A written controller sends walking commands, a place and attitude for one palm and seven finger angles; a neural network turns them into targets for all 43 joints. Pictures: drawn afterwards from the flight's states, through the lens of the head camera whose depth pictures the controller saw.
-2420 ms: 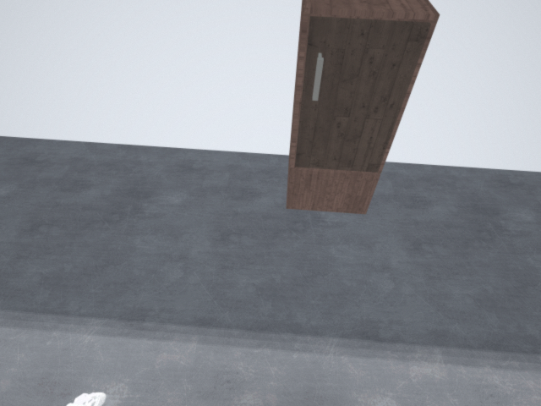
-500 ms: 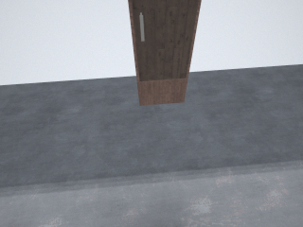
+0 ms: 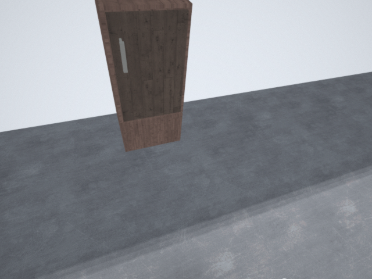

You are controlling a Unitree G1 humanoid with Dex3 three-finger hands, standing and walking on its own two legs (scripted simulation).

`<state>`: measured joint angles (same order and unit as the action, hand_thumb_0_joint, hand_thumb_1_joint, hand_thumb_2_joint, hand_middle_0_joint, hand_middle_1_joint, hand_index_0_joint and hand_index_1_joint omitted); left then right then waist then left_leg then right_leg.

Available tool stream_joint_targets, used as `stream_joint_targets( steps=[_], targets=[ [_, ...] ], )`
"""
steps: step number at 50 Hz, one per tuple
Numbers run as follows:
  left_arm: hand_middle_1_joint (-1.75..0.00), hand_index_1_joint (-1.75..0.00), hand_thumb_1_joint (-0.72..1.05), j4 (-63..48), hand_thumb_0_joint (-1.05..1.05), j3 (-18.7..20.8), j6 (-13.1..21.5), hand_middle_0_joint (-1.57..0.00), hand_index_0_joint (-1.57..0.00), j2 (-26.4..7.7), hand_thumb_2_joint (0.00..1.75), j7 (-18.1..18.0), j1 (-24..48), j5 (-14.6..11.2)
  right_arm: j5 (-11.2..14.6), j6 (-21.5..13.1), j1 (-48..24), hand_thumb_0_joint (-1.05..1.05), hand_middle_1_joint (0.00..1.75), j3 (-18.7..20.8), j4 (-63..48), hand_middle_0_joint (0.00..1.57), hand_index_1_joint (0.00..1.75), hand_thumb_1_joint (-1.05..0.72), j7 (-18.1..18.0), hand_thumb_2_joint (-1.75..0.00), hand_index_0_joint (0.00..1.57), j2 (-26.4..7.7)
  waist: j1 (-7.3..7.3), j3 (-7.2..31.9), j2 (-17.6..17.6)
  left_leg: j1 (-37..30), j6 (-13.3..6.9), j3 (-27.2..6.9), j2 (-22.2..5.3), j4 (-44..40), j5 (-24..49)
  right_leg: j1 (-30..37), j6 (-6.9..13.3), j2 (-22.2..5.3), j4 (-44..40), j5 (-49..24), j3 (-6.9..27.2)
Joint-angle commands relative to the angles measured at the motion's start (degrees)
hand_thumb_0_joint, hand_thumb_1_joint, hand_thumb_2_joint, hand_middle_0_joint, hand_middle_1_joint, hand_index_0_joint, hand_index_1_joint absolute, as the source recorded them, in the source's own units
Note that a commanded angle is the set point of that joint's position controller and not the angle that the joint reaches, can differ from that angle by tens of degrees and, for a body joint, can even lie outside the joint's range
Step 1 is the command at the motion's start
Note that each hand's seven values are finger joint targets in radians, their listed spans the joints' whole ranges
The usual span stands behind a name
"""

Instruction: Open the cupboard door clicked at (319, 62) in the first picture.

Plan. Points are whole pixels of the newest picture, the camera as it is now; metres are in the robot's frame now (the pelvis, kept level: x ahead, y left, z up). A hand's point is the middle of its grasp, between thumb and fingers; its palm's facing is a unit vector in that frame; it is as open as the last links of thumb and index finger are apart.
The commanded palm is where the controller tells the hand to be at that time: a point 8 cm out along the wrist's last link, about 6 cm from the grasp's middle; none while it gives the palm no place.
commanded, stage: walk to a spot facing it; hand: left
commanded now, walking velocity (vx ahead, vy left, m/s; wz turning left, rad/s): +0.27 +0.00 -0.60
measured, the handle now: (123, 55) +0.99 +0.38 -0.04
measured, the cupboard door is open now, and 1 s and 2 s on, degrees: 0 0 0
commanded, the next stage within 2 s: none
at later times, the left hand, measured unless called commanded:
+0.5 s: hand (171, 206) +0.36 +0.07 -0.18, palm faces -0.41 -0.90 -0.13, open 7.4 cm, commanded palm none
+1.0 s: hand (155, 178) +0.46 +0.13 -0.18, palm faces -0.46 -0.86 -0.23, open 7.4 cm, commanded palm none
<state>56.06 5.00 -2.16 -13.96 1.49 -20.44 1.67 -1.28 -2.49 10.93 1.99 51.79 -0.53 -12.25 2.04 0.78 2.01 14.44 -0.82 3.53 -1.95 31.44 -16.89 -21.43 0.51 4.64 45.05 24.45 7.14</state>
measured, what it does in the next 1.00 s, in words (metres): walks ahead, turning right: right foot, then left foot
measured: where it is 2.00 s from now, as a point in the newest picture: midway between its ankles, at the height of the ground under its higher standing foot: (195, 260)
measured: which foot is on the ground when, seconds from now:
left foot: down 0.00-0.48, up 0.50-0.92, down 0.94-1.00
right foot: up 0.00-0.46, down 0.48-0.94, up 0.96-1.00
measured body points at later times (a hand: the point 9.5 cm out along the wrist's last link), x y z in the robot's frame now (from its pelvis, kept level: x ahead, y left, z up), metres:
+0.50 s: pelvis +0.16 -0.04 -0.03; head +0.22 -0.04 +0.42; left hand +0.38 +0.12 -0.17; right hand -0.06 -0.17 -0.14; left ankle +0.01 +0.10 -0.70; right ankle +0.23 -0.13 -0.74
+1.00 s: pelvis +0.33 -0.04 -0.01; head +0.36 -0.03 +0.44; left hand +0.48 +0.18 -0.16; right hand +0.35 -0.32 -0.11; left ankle +0.43 +0.03 -0.74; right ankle +0.23 -0.12 -0.70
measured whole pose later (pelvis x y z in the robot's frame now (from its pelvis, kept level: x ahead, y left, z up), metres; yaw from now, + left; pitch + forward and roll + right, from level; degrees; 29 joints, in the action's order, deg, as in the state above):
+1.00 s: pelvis +0.33 -0.04 -0.01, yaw -37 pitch +0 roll -1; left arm 55.0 5.2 -1.5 -14.3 0.3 -18.4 1.1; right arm -1.4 -1.3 3.0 0.7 48.9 -0.3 -10.3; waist 4.8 -2.4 2.3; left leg 20.1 -0.2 6.4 -4.4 35.0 -13.4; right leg -19.0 -0.3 3.6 49.3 28.9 4.3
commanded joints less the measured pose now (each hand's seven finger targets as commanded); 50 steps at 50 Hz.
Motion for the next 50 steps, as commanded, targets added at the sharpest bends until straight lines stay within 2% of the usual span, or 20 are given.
stream_joint_targets(
  steps=[1,3,5,10,17,20,22,23,24,25,26,29,31,37,41,45,46,47,48,50],
  targets=[
    [-0.3,-0.3,0.9,-7.0,0.0,1.69,2.22,-0.2,-0.2,-4.35,0.9,1.7,7.32,0.62,0.08,-1.34,5.27,0.0,0.3,2.0,-1.29,0.2,0.3,-0.9,-1.05,-0.9,0.2,-9.02,-1.88,-9.47,-7.78,-4.86,-3.99,-17.1,-19.55,-25.23,-17.51,-22.18,-1.4,-7.37,21.66,-6.73,-4.84],
    [-0.3,-0.3,0.9,-5.69,0.0,1.2,1.53,-0.2,-0.2,-2.27,0.9,1.91,5.19,0.64,0.29,-2.22,6.73,0.0,0.3,1.21,-0.44,0.2,0.3,-0.9,-1.31,-0.9,0.2,-6.6,-1.16,-8.14,-9.51,-5.88,-2.14,-6.81,-15.41,-22.95,-2.24,-20.45,-2.28,-7.76,24.18,-12.65,-5.69],
    [-0.3,-0.3,0.9,-5.25,0.0,0.88,1.07,-0.2,-0.2,-1.32,0.9,1.75,5.38,0.63,0.53,-2.72,10.33,0.0,0.3,0.66,1.31,0.2,0.3,-0.9,-1.63,-0.9,0.2,-5.07,-1.27,-7.52,-10.25,-8.14,-0.63,-2.27,-14.22,-20.63,11.05,-21.2,-2.62,-7.78,25.7,-15.07,-6.19],
    [-0.3,-0.3,0.9,-6.51,0.0,0.22,0.42,-0.2,-0.2,-0.15,0.9,1.72,10.95,0.41,0.55,-3.02,16.03,0.0,0.3,0.28,4.82,0.2,0.3,-0.9,-1.94,-0.9,0.2,-3.96,-2.16,-8.93,-9.58,-13.77,-1.3,2.7,-15.43,-18.68,25.13,-26.55,-2.94,-8.83,23.55,-17.36,-8.57],
    [-0.3,-0.3,0.9,-9.1,0.0,-1.26,1.37,-0.2,-0.2,1.67,0.9,2.1,23.38,0.12,-0.39,-2.22,22.24,0.0,0.3,0.53,8.9,0.2,0.3,-0.9,-2.06,-0.9,0.2,-3.94,-5.79,-11.31,-9.97,-19.6,-4.29,9.31,-16.72,-15.69,38.25,-20.15,0.02,-7.26,0.91,-13.47,-15.68],
    [-0.3,-0.3,0.9,-7.72,0.0,-0.95,2.23,-0.2,-0.2,0.28,0.9,1.63,18.53,0.22,-0.09,-1.92,21.43,0.0,0.3,1.46,8.86,0.2,0.3,-0.9,-1.88,-0.9,0.2,-6.29,-3.04,-5.63,-11.2,-21.79,-3.6,13.15,-17.38,-4.75,60.81,-9.16,3.23,-2.57,-5.07,-9.48,-18.93],
    [-0.3,-0.3,0.9,-4.19,0.0,0.27,3.48,-0.2,-0.2,-3.34,0.9,1.1,6.49,0.43,0.49,-1.75,18.74,0.0,0.3,1.9,7.34,0.2,0.3,-0.9,-1.46,-0.9,0.2,-8.08,2.83,2.2,-11.86,-15.07,-0.97,14.86,-16.27,12.76,59.01,11.01,5.19,-0.61,-12.12,-12.09,-19.68],
    [-0.3,-0.3,0.9,-1.97,0.0,1.43,4.06,-0.2,-0.2,-8.19,0.9,0.57,-1.15,0.49,1.41,-1.6,18.29,0.0,0.3,1.61,6.21,0.2,0.3,-0.9,-0.66,-0.9,0.2,-6.82,6.32,8.09,-6.16,0.47,1.02,14.31,-15.18,28.46,40.11,30.53,8.57,-8.03,-14.6,-17.38,-11.37],
    [-0.3,-0.3,0.9,-1.22,0.0,2.51,4.63,-0.2,-0.2,-13.88,0.9,-0.49,-6.86,-0.27,2.13,-1.8,18.88,0.0,0.3,1.03,3.5,0.2,0.3,-0.9,-0.62,-0.9,0.2,-2.35,6.57,15.98,5.19,20.05,4.56,11.04,-4.49,50.92,-15.37,44.31,17.24,-27.78,-16.95,-32.13,20.49],
    [-0.3,-0.3,0.9,-1.17,0.0,2.87,3.92,-0.2,-0.2,-15.89,0.9,-1.17,-7.07,-1.82,1.49,-2.08,10.97,0.0,0.3,1.41,0.84,0.2,0.3,-0.9,-1.28,-0.9,0.2,-3.12,7.18,12.19,0.96,26.1,3.43,1.8,-4.52,55.85,-17.2,39.92,19.96,-29.86,-20.82,-44.71,22.38],
    [-0.3,-0.3,0.9,-2.51,0.0,2.65,3.96,-0.2,-0.2,-14.51,0.9,-1.3,-3.19,-1.7,1.08,-2.02,11.01,0.0,0.3,1.66,0.15,0.2,0.3,-0.9,-1.21,-0.9,0.2,-3.1,4.63,11.29,3.4,26.51,3.69,-2.13,-6.53,56.76,-11.09,35.03,18.16,-28.16,-22.58,-37.19,21.22],
    [-0.3,-0.3,0.9,-4.63,0.0,0.87,4.76,-0.2,-0.2,-7.67,0.9,-2.09,7.41,-1.11,-0.05,0.35,10.04,0.0,0.3,1.82,1.82,0.2,0.3,-0.9,-0.74,-0.9,0.2,-2.55,-2.17,0.04,-6.42,18.07,4.27,-2.61,-9.99,45.56,-3.6,8.81,13.02,-21.13,-28.23,-25.37,8.74],
    [-0.3,-0.3,0.9,-4.76,0.0,0.57,5.13,-0.2,-0.2,-6.87,0.9,-1.89,9.42,-0.45,-0.33,1.63,13.07,0.0,0.3,1.65,2.6,0.2,0.3,-0.9,-0.58,-0.9,0.2,-1.28,-4.87,-0.62,-2.47,15.2,5.09,-1.5,-9.53,39.97,-2.0,1.76,11.54,-17.6,-29.57,-23.25,4.19],
    [-0.3,-0.3,0.9,-4.31,0.0,0.94,5.17,-0.2,-0.2,-7.33,0.9,-1.08,6.43,-0.36,-0.35,1.37,2.82,0.0,0.3,1.85,-1.98,0.2,0.3,-0.9,0.64,-0.9,0.2,-2.17,-2.42,-1.76,5.23,16.77,5.94,-0.94,-6.81,23.47,3.06,2.3,10.52,-13.42,-29.44,-15.09,5.85],
    [-0.3,-0.3,0.9,-5.05,0.0,1.3,4.42,-0.2,-0.2,-8.23,0.9,-1.33,3.8,-0.5,0.27,0.82,-4.39,0.0,0.3,1.52,-4.65,0.2,0.3,-0.9,0.31,-0.9,0.2,-2.71,0.06,-0.43,5.82,13.18,5.69,-0.36,-3.06,13.21,-0.11,7.51,10.1,-14.2,-24.35,-29.28,9.7],
    [-0.3,-0.3,0.9,-6.17,0.0,1.86,2.84,-0.2,-0.2,-8.73,0.9,-1.9,5.31,-0.8,0.67,0.43,-1.12,0.0,0.3,1.81,-4.17,0.2,0.3,-0.9,-0.79,-0.9,0.2,-4.86,-2.27,2.9,5.8,-1.63,5.01,0.07,-1.07,-3.62,4.19,7.23,6.55,-12.23,-15.43,-32.43,10.75],
    [-0.3,-0.3,0.9,-6.91,0.0,1.47,2.6,-0.2,-0.2,-6.45,0.9,-1.87,5.34,-1.29,0.29,0.05,2.88,0.0,0.3,2.32,-3.13,0.2,0.3,-0.9,-1.28,-0.9,0.2,-7.86,-4.1,4.94,-1.09,-13.35,3.35,-4.07,-6.77,-9.86,9.71,-0.37,3.68,-7.76,-8.62,-24.82,7.46],
    [-0.3,-0.3,0.9,-7.5,0.0,0.88,2.46,-0.2,-0.2,-3.17,0.9,-1.16,2.46,-1.81,-0.35,0.15,6.19,0.0,0.3,3.43,-2.8,0.2,0.3,-0.9,-1.22,-0.9,0.2,-13.86,-4.5,8.8,-17.07,-24.63,-2.93,-19.87,-23.95,-10.42,20.95,-13.52,-0.32,-0.39,5.89,4.78,-1.43],
    [-0.3,-0.3,0.9,-7.03,0.0,1.03,2.52,-0.2,-0.2,-4.59,0.9,-1.14,1.08,-0.87,0.03,1.16,6.31,0.0,0.3,3.16,-3.95,0.2,0.3,-0.9,-0.81,-0.9,0.2,-14.52,-4.43,7.82,-15.74,-18.16,-7.19,-21.31,-29.77,-12.36,18.32,-12.91,-1.61,-3.08,17.04,14.38,-5.43],
    [-0.3,-0.3,0.9,-7.02,0.0,1.78,1.76,-0.2,-0.2,-5.24,0.9,-0.65,4.94,-0.13,-0.16,1.07,1.91,0.0,0.3,2.19,-4.72,0.2,0.3,-0.9,-1.06,-0.9,0.2,-10.64,-3.67,-0.13,-12.28,-7.03,-6.61,-16.37,-25.1,-15.04,13.13,-13.68,-2.68,-5.94,25.04,8.53,-5.79]
  ],
)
